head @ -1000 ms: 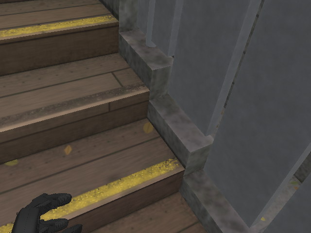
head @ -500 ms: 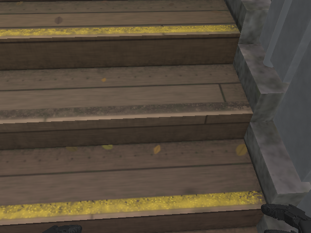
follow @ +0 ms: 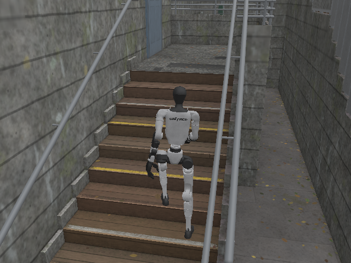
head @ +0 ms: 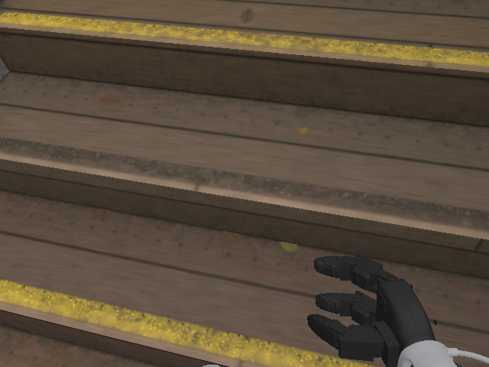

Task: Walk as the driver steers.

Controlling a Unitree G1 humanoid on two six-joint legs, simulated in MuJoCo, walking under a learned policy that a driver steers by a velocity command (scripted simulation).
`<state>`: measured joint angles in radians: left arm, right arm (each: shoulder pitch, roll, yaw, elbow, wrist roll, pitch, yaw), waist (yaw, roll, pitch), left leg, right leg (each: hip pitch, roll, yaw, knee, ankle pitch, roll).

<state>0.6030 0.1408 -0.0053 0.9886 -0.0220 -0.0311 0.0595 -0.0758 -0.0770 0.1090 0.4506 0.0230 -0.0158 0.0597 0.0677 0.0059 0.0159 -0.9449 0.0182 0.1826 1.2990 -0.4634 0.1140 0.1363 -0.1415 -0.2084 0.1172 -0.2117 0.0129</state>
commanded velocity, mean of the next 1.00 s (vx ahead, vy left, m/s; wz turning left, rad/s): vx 0.37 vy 0.00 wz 0.05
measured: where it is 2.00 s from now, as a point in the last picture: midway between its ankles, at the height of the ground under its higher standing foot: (295, 176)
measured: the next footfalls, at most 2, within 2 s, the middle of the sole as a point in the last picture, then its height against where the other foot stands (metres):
left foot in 0.02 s outside the picture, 0.15 m higher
right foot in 0.52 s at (325, 311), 0.15 m higher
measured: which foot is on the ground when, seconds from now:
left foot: up 0.00-0.00, down 0.02-0.54, up 0.56-0.90, down 0.92-1.00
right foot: down 0.00-0.04, up 0.06-0.50, down 0.52-1.00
